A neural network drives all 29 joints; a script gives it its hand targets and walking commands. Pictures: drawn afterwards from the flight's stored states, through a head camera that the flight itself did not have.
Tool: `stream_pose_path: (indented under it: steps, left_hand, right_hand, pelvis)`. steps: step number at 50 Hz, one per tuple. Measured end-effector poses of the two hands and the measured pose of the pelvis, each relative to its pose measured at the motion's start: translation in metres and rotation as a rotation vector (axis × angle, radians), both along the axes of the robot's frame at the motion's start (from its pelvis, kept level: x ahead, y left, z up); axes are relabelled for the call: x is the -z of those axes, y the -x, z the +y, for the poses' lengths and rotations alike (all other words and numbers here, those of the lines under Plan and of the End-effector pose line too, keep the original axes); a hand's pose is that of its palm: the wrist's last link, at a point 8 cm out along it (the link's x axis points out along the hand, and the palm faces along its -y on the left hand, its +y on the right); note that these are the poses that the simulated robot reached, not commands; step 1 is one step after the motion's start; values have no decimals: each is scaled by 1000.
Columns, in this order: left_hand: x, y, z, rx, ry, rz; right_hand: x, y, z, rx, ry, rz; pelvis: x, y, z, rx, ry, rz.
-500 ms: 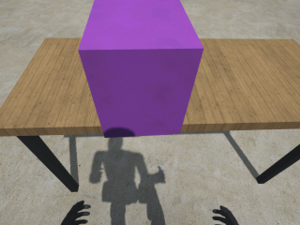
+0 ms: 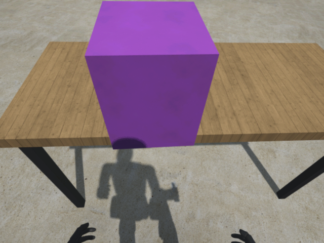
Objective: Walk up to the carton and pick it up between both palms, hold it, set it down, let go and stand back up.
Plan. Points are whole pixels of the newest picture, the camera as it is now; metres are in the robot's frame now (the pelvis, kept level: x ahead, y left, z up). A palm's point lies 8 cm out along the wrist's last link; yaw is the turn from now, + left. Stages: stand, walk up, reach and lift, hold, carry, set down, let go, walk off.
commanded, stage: stand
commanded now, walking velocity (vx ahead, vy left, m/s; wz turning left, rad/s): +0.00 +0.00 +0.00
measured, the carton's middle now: (151, 78) +0.50 +0.05 +0.14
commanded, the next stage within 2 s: walk up in 0.84 s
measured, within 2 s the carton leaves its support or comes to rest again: neither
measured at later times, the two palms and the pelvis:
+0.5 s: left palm out of the picture +0.08 +0.23 -0.11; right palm out of the picture +0.08 -0.23 -0.11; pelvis +0.00 +0.00 +0.00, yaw +0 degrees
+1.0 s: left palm out of the picture +0.03 +0.23 -0.12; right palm out of the picture +0.03 -0.23 -0.12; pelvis +0.00 +0.00 +0.01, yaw +0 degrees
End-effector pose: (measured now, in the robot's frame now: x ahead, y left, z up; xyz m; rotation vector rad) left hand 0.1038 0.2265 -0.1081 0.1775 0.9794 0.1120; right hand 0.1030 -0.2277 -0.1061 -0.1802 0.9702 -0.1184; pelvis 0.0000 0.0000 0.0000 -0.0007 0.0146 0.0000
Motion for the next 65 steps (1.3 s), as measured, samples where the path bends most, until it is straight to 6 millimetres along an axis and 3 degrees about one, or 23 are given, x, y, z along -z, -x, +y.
stream_pose_path:
  steps: [27, 52, 56, 59, 62, 65]
  left_hand:
    - [7, 26, 4, -47, -7, 96]
    - [17, 79, 3, -105, 0, 276]
    - [9, 95, 26, -179, -66, 267]
    - [-3, 126, 55, -233, -125, 322]
    - [-7, 151, 82, -263, -153, 382]
    - [7, 161, 96, -261, -117, 418]
  right_hand:
    - [7, 26, -5, 45, 7, 95]
    - [18, 79, -4, 101, -3, 278]
    - [20, 82, -9, 51, 23, 358]
    - [17, 63, -7, 13, 41, 337]
    - [14, 40, 7, -11, 36, 279]
    - [13, 20, 34, -23, 26, 212]
  pelvis:
    - [-5, -2, -1, -1, 0, -9]
    - [-12, -1, -1, -1, 0, -31]
    - [-12, 5, 8, -39, -16, -19]
    - [-16, 8, 22, -54, -28, -8]
    - [-16, 10, 38, -71, -24, 0]
    - [-10, 9, 55, -71, 3, -4]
